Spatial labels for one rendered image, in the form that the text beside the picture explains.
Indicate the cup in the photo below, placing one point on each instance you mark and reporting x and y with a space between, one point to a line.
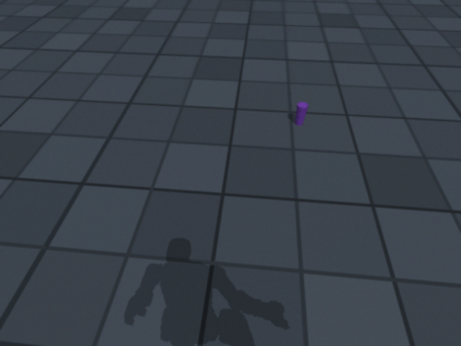
301 112

